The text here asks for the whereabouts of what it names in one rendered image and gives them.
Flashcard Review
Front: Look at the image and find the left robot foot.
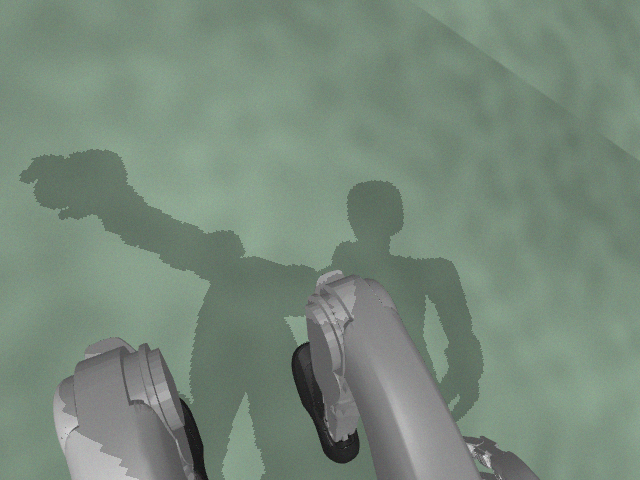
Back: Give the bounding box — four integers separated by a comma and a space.
179, 398, 208, 480

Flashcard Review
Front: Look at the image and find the right robot foot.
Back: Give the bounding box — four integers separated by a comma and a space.
292, 342, 360, 464

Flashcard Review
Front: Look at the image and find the right robot hand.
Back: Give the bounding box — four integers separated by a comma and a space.
463, 436, 540, 480

